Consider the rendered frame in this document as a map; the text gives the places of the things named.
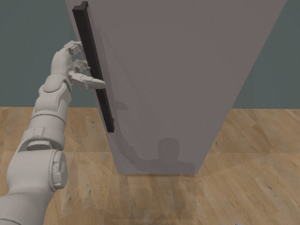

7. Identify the handle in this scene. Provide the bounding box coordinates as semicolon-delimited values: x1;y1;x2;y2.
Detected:
72;1;114;133

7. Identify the left robot forearm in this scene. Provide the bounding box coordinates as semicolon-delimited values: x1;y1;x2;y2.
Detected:
6;73;72;191

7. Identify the left robot upper arm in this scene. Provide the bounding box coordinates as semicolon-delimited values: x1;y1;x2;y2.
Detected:
0;149;68;225

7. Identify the fridge door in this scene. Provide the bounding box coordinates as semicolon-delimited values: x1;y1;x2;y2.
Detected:
66;0;287;174

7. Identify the left robot hand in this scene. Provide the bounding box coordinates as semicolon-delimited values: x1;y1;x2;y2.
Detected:
51;40;106;90

